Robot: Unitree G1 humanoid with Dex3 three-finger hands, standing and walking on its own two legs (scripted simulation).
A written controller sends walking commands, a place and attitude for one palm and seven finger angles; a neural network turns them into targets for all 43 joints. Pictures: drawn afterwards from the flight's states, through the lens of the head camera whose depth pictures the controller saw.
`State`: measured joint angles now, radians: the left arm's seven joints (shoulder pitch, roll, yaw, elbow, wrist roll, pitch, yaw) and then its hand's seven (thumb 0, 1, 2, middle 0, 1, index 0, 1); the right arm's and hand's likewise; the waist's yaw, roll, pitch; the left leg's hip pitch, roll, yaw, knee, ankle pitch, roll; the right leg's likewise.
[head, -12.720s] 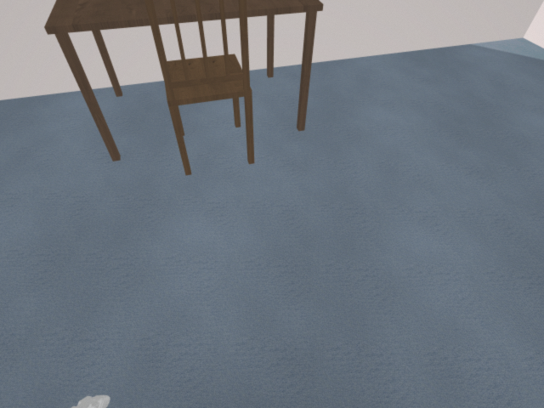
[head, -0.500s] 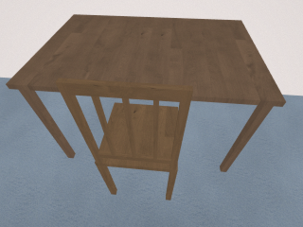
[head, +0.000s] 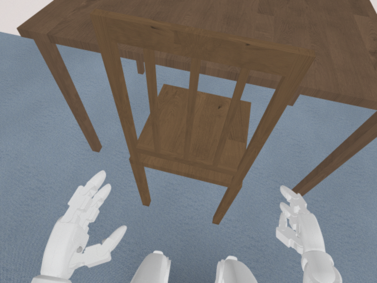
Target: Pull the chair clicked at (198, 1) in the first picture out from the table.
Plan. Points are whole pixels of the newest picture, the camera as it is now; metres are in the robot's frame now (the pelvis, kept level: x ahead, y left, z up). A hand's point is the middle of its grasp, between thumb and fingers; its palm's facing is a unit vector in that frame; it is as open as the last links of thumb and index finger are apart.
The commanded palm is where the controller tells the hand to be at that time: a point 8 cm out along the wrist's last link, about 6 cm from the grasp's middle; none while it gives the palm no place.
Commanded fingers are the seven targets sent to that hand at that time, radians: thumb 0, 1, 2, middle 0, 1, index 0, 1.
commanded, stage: raise the hand toward the chair's back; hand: left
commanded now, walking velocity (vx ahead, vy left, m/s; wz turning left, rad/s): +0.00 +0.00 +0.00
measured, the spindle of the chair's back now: (190, 119) +0.47 +0.06 +0.05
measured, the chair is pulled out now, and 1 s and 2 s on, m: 0.00 0.00 0.00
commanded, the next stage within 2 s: aim the fingers beside a spindle in 1.54 s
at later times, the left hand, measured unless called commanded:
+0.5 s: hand (104, 209) +0.23 +0.19 +0.05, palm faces -0.12 -0.99 -0.05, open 14.7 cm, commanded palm +0.21 +0.25 +0.06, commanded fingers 0.00 -0.36 0.36 -0.07 -0.10 -0.07 -0.10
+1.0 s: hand (92, 190) +0.26 +0.21 +0.07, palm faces -0.10 -0.99 -0.07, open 16.9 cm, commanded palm +0.24 +0.27 +0.07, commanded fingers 0.00 -0.50 0.30 -0.06 -0.08 -0.06 -0.08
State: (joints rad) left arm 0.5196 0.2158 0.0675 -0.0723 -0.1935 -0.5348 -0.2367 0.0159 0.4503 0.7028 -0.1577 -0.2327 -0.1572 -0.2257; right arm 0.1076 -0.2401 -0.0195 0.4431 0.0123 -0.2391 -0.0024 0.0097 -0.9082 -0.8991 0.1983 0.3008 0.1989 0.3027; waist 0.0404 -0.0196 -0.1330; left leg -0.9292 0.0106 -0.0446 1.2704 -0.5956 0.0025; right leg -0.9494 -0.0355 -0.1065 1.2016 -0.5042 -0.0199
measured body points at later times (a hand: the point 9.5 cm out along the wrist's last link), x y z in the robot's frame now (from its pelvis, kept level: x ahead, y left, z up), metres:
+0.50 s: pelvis +0.01 +0.01 +0.01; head +0.09 +0.03 +0.46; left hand +0.23 +0.24 +0.06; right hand +0.18 -0.25 -0.05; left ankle +0.02 +0.11 -0.63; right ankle +0.05 -0.12 -0.63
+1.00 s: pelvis +0.02 +0.01 +0.03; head +0.10 +0.03 +0.47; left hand +0.26 +0.27 +0.07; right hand +0.20 -0.22 -0.05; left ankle +0.02 +0.11 -0.63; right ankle +0.05 -0.12 -0.63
